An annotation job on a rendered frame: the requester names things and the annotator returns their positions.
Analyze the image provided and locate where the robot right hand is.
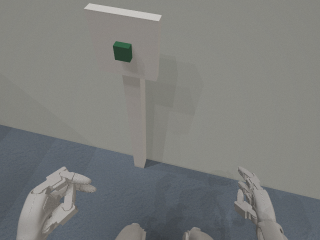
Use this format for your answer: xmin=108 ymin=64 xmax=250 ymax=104
xmin=234 ymin=166 xmax=276 ymax=226

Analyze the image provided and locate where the robot right thigh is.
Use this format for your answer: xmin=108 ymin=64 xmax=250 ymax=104
xmin=182 ymin=230 xmax=213 ymax=240

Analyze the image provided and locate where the robot left hand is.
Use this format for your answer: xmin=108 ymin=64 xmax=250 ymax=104
xmin=16 ymin=166 xmax=97 ymax=240

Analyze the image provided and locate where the button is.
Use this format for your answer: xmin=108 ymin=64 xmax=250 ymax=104
xmin=113 ymin=41 xmax=133 ymax=63

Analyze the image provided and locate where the right robot forearm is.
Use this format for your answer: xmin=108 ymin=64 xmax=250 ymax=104
xmin=256 ymin=221 xmax=288 ymax=240

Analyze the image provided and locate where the panel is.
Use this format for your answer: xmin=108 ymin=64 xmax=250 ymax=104
xmin=84 ymin=3 xmax=162 ymax=169

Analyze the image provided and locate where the robot thigh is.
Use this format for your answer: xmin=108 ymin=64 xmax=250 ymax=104
xmin=182 ymin=230 xmax=213 ymax=240
xmin=115 ymin=225 xmax=146 ymax=240

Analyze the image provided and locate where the robot left thigh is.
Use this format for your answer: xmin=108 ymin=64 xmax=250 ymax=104
xmin=115 ymin=225 xmax=146 ymax=240

